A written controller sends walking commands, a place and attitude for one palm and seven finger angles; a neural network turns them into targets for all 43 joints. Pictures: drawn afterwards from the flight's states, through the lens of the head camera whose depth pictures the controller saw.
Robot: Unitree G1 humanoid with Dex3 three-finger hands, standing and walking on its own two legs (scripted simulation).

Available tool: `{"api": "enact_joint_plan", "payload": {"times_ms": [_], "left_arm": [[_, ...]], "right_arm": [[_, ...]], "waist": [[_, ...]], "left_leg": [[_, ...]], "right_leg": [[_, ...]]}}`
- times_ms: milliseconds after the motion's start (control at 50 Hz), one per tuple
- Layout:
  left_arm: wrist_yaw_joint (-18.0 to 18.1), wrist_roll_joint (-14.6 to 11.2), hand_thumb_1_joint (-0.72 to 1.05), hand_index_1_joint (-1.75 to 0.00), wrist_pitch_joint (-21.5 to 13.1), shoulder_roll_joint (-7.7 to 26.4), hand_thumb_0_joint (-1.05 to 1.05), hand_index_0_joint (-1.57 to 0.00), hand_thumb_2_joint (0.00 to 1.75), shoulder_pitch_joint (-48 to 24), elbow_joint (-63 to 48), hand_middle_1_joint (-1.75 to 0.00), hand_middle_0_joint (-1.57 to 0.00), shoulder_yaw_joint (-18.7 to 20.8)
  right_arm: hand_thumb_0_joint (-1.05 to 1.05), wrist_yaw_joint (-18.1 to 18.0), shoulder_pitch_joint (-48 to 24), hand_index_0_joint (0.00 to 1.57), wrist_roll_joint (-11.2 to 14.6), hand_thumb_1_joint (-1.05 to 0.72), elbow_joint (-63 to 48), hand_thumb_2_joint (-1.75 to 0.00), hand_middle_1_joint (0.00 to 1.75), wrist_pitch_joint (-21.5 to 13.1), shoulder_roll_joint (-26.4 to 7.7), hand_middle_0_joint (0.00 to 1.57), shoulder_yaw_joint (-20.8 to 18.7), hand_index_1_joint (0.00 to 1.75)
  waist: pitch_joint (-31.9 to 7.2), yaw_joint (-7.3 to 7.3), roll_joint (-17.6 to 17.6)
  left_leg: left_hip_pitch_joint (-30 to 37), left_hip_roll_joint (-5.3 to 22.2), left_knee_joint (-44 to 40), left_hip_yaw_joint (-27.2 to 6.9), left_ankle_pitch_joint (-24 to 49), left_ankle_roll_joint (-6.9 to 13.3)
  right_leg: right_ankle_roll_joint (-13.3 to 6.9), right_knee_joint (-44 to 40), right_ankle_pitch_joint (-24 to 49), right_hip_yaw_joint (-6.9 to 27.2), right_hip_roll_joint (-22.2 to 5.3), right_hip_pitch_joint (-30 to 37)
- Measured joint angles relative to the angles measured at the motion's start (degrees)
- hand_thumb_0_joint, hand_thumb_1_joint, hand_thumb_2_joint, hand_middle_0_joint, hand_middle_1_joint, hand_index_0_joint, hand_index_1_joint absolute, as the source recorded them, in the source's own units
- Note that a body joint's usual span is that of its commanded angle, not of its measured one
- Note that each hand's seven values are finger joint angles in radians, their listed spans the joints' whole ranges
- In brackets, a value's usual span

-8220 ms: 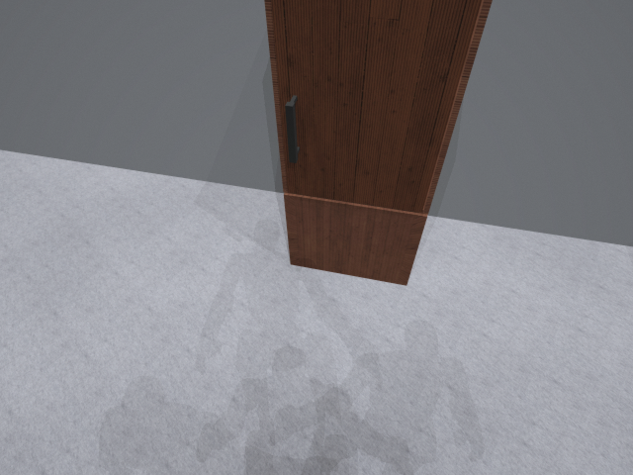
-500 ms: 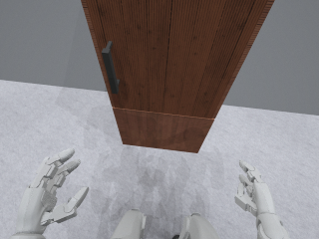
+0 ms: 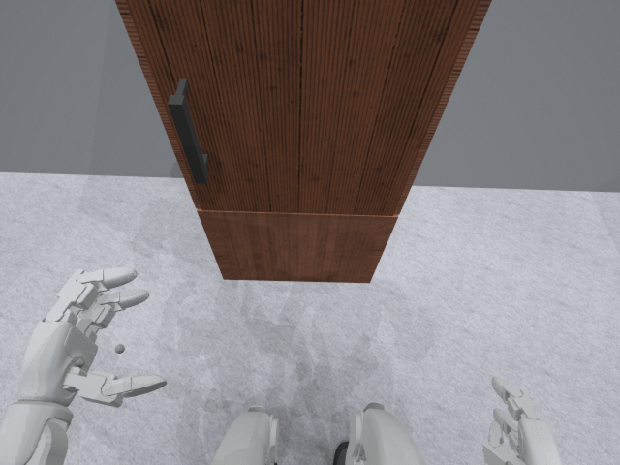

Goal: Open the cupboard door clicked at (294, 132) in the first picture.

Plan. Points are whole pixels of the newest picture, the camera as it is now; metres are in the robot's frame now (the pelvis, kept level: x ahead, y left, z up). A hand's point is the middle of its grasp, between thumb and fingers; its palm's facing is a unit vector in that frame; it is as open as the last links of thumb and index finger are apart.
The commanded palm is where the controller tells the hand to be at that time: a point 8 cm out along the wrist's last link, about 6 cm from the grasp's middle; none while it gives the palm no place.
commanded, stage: raise the hand with hooked fingers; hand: left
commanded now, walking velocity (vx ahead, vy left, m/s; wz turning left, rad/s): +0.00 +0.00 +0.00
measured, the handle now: (192, 135) +0.59 +0.22 +0.01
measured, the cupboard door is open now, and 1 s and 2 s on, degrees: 0 0 0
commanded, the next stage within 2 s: move the hooked fingers beside the handle in 1.02 s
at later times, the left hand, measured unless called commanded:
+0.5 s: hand (76, 312) +0.28 +0.29 +0.03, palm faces +0.01 -1.00 -0.07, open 13.9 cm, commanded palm +0.26 +0.34 +0.04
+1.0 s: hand (83, 308) +0.29 +0.28 +0.03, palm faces +0.00 -1.00 -0.06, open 14.0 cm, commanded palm +0.26 +0.33 +0.04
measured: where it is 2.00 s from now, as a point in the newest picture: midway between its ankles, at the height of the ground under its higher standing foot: outside the picture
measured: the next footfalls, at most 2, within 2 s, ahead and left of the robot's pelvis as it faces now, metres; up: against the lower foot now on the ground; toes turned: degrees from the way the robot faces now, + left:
none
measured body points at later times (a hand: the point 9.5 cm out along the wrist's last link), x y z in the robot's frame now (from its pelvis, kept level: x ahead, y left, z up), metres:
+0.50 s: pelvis +0.00 +0.02 +0.00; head +0.11 +0.04 +0.43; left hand +0.27 +0.34 +0.04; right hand +0.18 -0.22 -0.08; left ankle +0.01 +0.10 -0.63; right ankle +0.05 -0.10 -0.63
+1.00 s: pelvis +0.00 +0.01 +0.00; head +0.11 +0.04 +0.43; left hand +0.28 +0.34 +0.04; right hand +0.17 -0.24 -0.08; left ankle +0.01 +0.10 -0.63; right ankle +0.05 -0.10 -0.63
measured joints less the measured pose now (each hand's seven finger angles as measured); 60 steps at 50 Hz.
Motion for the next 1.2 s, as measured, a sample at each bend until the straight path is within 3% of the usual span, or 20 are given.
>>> {"api": "enact_joint_plan", "payload": {"times_ms": [180,360,640,880,1200], "left_arm": [[-0.8,0.0,-0.36,-1.12,1.2,1.8,0.00,-0.29,0.36,-3.7,1.6,-1.11,-0.29,1.3],[-3.8,-0.4,-0.47,-1.19,3.5,4.1,-0.01,-0.29,0.31,-8.6,5.5,-1.18,-0.30,3.7],[-7.6,-2.2,-0.49,-1.20,4.7,7.4,-0.01,-0.29,0.30,-13.4,9.6,-1.20,-0.30,7.6],[-6.6,-1.8,-0.49,-1.20,3.4,6.3,-0.01,-0.30,0.30,-12.4,9.9,-1.20,-0.30,7.3],[-6.9,-1.6,-0.49,-1.20,3.5,6.5,-0.01,-0.30,0.30,-13.8,11.2,-1.20,-0.30,7.2]], "right_arm": [[0.02,0.4,-2.0,0.20,-0.4,-0.90,-2.7,-0.90,0.30,0.5,0.9,0.20,2.1,0.30],[0.02,0.4,-2.2,0.20,-0.5,-0.90,-3.0,-0.90,0.30,0.8,1.8,0.21,4.1,0.30],[0.02,0.7,-0.3,0.20,-0.1,-0.90,-1.5,-0.90,0.30,1.5,0.1,0.21,2.9,0.30],[0.02,0.7,0.2,0.20,0.0,-0.90,-1.8,-0.90,0.30,1.9,0.1,0.21,2.8,0.30],[0.02,0.2,-1.0,0.20,0.0,-0.90,-2.0,-0.90,0.30,2.0,0.7,0.21,3.6,0.30]], "waist": [[0.0,0.62,-0.2],[0.2,1.39,0.1],[0.3,0.50,0.4],[0.2,-0.16,0.0],[-0.3,0.42,0.2]], "left_leg": [[-0.4,-0.4,0.1,-0.2,0.1,0.7],[-1.3,-0.6,0.6,-0.5,-0.1,1.1],[-2.4,-0.4,0.6,-0.3,-0.1,1.3],[-2.4,-0.3,0.3,-0.2,0.1,1.2],[-2.6,-0.1,0.9,-0.7,-0.1,0.8]], "right_leg": [[0.8,-0.6,0.4,-0.2,-0.4,0.2],[1.2,-0.8,0.5,-0.4,-0.5,-0.3],[1.5,-1.2,0.9,-0.2,-0.2,-1.4],[1.3,-1.2,0.9,0.0,-0.1,-1.5],[0.8,-0.5,0.5,-0.5,0.0,-1.7]]}}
